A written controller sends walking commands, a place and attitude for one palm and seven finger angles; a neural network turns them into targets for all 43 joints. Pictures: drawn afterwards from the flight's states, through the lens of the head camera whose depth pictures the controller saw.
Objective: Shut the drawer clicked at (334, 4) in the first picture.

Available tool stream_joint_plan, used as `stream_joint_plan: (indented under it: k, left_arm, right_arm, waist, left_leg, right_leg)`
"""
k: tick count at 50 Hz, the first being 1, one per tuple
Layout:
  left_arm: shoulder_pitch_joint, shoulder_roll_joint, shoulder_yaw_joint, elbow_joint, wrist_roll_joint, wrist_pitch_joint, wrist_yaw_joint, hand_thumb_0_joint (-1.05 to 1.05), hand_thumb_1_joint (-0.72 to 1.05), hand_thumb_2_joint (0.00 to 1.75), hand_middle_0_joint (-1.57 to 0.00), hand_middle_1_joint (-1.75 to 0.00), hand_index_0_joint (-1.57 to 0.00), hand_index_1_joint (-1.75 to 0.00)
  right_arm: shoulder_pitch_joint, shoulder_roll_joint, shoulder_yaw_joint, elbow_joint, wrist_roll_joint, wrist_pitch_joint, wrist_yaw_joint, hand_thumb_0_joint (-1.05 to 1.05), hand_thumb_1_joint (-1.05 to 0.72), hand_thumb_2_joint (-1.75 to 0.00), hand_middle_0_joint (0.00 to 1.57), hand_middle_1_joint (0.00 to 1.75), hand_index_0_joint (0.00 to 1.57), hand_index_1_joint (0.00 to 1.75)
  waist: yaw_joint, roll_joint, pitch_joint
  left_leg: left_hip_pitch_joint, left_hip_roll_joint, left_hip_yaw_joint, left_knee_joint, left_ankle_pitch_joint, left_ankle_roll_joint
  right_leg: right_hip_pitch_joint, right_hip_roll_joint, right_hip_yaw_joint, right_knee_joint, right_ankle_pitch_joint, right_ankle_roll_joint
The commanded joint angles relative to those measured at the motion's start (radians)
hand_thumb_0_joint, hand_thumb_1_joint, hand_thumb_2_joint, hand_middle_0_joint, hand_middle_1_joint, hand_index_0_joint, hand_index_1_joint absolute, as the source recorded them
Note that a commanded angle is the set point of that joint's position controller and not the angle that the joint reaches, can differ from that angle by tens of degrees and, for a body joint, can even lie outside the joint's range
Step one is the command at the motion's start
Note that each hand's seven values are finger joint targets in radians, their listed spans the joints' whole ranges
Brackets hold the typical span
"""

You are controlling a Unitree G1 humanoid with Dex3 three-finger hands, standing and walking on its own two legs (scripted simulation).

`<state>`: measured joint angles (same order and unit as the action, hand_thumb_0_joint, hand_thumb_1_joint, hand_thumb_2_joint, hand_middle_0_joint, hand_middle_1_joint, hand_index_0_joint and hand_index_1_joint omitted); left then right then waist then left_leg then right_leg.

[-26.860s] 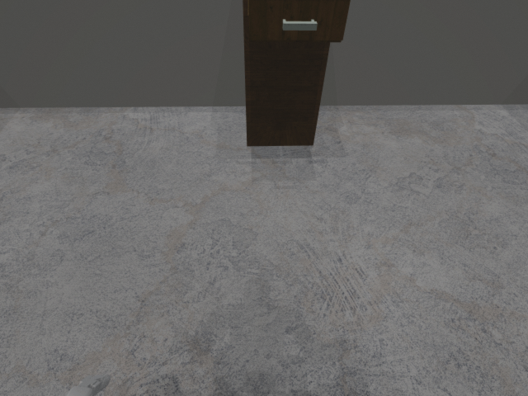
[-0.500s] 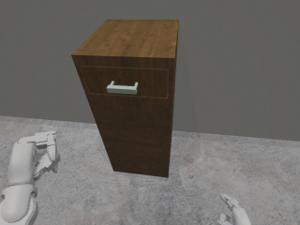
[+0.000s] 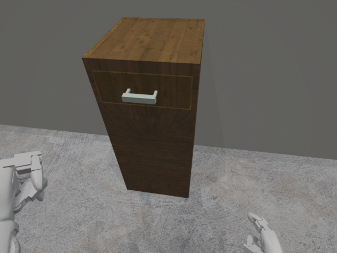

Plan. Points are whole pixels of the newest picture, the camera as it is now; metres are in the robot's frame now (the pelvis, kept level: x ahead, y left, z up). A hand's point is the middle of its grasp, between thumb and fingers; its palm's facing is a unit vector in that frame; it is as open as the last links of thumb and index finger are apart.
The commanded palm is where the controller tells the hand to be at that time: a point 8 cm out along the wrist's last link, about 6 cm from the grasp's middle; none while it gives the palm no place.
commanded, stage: step back with the hand held close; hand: left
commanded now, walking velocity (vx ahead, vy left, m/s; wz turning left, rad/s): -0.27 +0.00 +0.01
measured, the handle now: (140, 95) +0.62 +0.18 +0.04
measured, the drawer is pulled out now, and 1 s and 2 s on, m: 0.00 0.00 0.00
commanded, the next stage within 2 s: stop stepping back and stand still in 1.08 s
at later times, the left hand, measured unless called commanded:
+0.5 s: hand (23, 209) +0.14 +0.26 +0.16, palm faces +0.35 -0.79 -0.50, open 3.2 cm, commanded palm +0.08 +0.29 +0.17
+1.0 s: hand out of the picture +0.07 +0.25 +0.16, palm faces +0.34 -0.81 -0.48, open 3.3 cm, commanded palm +0.00 +0.28 +0.17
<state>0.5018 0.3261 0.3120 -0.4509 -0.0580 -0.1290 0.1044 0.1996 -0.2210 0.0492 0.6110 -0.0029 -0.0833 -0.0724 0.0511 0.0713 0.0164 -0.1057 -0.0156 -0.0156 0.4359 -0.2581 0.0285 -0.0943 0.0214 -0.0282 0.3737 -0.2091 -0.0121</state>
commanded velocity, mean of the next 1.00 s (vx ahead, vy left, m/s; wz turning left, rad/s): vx -0.31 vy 0.00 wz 0.00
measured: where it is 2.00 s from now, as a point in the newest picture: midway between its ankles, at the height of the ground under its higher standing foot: outside the picture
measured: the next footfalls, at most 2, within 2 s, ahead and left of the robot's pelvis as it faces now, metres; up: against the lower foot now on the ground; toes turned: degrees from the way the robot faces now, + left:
right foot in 1.00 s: -0.25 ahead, -0.11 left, +0.00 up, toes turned +0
left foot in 1.46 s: -0.07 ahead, +0.10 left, +0.00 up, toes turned -1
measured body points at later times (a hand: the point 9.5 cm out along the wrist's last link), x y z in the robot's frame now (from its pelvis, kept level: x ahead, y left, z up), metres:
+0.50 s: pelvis -0.05 +0.02 -0.01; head -0.04 +0.01 +0.44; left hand +0.11 +0.30 +0.18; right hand +0.14 -0.22 -0.09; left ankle -0.01 +0.10 -0.74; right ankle +0.00 -0.11 -0.74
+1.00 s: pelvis -0.13 +0.01 -0.01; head -0.09 +0.03 +0.44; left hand +0.05 +0.29 +0.19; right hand +0.04 -0.21 -0.10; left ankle -0.01 +0.10 -0.74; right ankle -0.29 -0.11 -0.73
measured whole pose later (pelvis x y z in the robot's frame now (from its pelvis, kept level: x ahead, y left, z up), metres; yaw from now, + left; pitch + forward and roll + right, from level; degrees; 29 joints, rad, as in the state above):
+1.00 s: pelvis -0.13 +0.01 -0.01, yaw -1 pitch +8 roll -2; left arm 0.64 0.42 0.43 -0.62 -0.05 -0.28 0.14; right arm 0.20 -0.16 0.02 0.60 -0.02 -0.11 -0.05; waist 0.00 -0.02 -0.06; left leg -0.54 0.01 0.01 0.39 0.01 0.03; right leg -0.12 0.04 0.01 0.46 -0.35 0.00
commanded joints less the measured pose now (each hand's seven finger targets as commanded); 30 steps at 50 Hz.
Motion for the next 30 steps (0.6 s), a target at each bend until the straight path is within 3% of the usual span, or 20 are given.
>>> stream_joint_plan:
  k: [1, 3, 8, 11, 12, 14, 18, 21, 24, 27, 30]
  left_arm:
    - [0.029, 0.147, 0.111, -0.161, -0.002, -0.088, 0.007, 0.0, 0.9, 0.9, -1.4, -1.6, -1.4, -1.6]
    - [0.073, 0.146, 0.111, -0.167, -0.001, -0.097, 0.005, 0.0, 0.9, 0.9, -1.4, -1.6, -1.4, -1.6]
    - [0.129, 0.206, 0.168, -0.244, -0.007, -0.106, 0.019, 0.0, 0.9, 0.9, -1.4, -1.6, -1.4, -1.6]
    - [0.144, 0.228, 0.187, -0.297, -0.009, -0.112, 0.027, 0.0, 0.9, 0.9, -1.4, -1.6, -1.4, -1.6]
    - [0.143, 0.247, 0.203, -0.312, -0.011, -0.112, 0.03, 0.0, 0.9, 0.9, -1.4, -1.6, -1.4, -1.6]
    - [0.156, 0.233, 0.191, -0.327, -0.005, -0.115, 0.032, 0.0, 0.9, 0.9, -1.4, -1.6, -1.4, -1.6]
    - [0.147, 0.215, 0.178, -0.304, 0.005, -0.116, 0.033, 0.0, 0.9, 0.9, -1.4, -1.6, -1.4, -1.6]
    - [0.136, 0.201, 0.173, -0.268, 0.013, -0.121, 0.035, 0.0, 0.9, 0.9, -1.4, -1.6, -1.4, -1.6]
    - [0.11, 0.196, 0.166, -0.258, 0.021, -0.133, 0.036, 0.0, 0.9, 0.9, -1.4, -1.6, -1.4, -1.6]
    - [0.067, 0.218, 0.174, -0.283, 0.029, -0.15, 0.046, 0.0, 0.9, 0.9, -1.4, -1.6, -1.4, -1.6]
    - [0.052, 0.215, 0.154, -0.296, 0.028, -0.167, 0.064, 0.0, 0.9, 0.9, -1.4, -1.6, -1.4, -1.6]
  right_arm:
    - [-0.119, -0.123, -0.077, -0.169, -0.005, 0.005, 0.007, 0.0, -0.9, -0.9, 0.2, 0.3, 0.2, 0.3]
    - [-0.119, -0.125, -0.086, -0.174, -0.004, 0.022, 0.008, 0.0, -0.9, -0.9, 0.2, 0.3, 0.2, 0.3]
    - [-0.121, -0.122, -0.103, -0.212, 0.01, 0.056, 0.001, 0.0, -0.9, -0.9, 0.2, 0.3, 0.2, 0.3]
    - [-0.115, -0.122, -0.108, -0.233, 0.015, 0.065, -0.005, 0.0, -0.9, -0.9, 0.2, 0.3, 0.2, 0.3]
    - [-0.124, -0.125, -0.109, -0.236, 0.015, 0.064, -0.011, 0.0, -0.9, -0.9, 0.2, 0.3, 0.2, 0.3]
    - [-0.107, -0.126, -0.11, -0.241, 0.015, 0.061, -0.012, 0.0, -0.9, -0.9, 0.2, 0.3, 0.2, 0.3]
    - [-0.107, -0.13, -0.113, -0.238, 0.012, 0.05, -0.018, 0.0, -0.9, -0.9, 0.2, 0.3, 0.2, 0.3]
    - [-0.101, -0.135, -0.116, -0.232, 0.013, 0.043, -0.017, 0.0, -0.9, -0.9, 0.2, 0.3, 0.2, 0.3]
    - [-0.097, -0.136, -0.115, -0.231, 0.014, 0.032, -0.015, 0.0, -0.9, -0.9, 0.2, 0.3, 0.2, 0.3]
    - [-0.088, -0.141, -0.119, -0.227, 0.009, 0.024, -0.013, 0.0, -0.9, -0.9, 0.2, 0.3, 0.2, 0.3]
    - [-0.063, -0.123, -0.114, -0.209, 0.006, 0.016, -0.013, 0.0, -0.9, -0.9, 0.2, 0.3, 0.2, 0.3]
  waist:
    - [-0.04, -0.063, -0.027]
    - [-0.042, -0.037, -0.085]
    - [-0.036, -0.058, -0.209]
    - [-0.035, -0.053, -0.239]
    - [-0.03, -0.024, -0.247]
    - [-0.034, 0.007, -0.242]
    - [-0.039, 0.026, -0.179]
    - [-0.044, -0.014, -0.134]
    - [-0.054, -0.06, -0.082]
    - [-0.062, -0.117, -0.049]
    - [-0.072, -0.166, -0.058]
  left_leg:
    - [-0.067, 0.045, -0.047, -0.039, 0.234, 0.015]
    - [-0.066, 0.052, -0.044, -0.042, 0.315, 0.011]
    - [-0.082, 0.067, -0.047, -0.035, 0.435, 0.005]
    - [-0.11, 0.076, -0.057, -0.03, 0.475, 0.001]
    - [-0.115, 0.079, -0.059, -0.03, 0.484, 0.004]
    - [-0.138, 0.091, -0.069, -0.037, 0.495, 0.004]
    - [-0.242, 0.118, -0.089, -0.076, 0.355, 0.027]
    - [-0.378, 0.124, -0.103, -0.095, 0.128, 0.048]
    - [-0.453, 0.099, -0.103, -0.082, -0.12, 0.054]
    - [-0.417, 0.06, -0.09, 0.005, -0.234, 0.044]
    - [-0.227, 0.025, -0.054, 0.172, -0.171, 0.014]
  right_leg:
    - [-0.068, -0.09, 0.103, -0.087, 0.205, -0.015]
    - [-0.037, -0.089, 0.074, -0.047, 0.279, -0.007]
    - [0.02, -0.08, 0.043, 0.03, 0.378, 0.011]
    - [0.035, -0.07, 0.035, 0.078, 0.404, 0.018]
    - [0.034, -0.068, 0.037, 0.089, 0.407, 0.02]
    - [0.03, -0.058, 0.032, 0.12, 0.381, 0.024]
    - [0.019, -0.045, 0.041, 0.162, 0.275, 0.03]
    - [0.046, -0.051, 0.067, 0.174, 0.217, 0.027]
    - [0.005, -0.075, 0.115, 0.107, 0.097, 0.015]
    - [-0.137, -0.114, 0.181, -0.029, -0.153, -0.008]
    - [-0.375, -0.182, 0.205, -0.136, -0.335, -0.041]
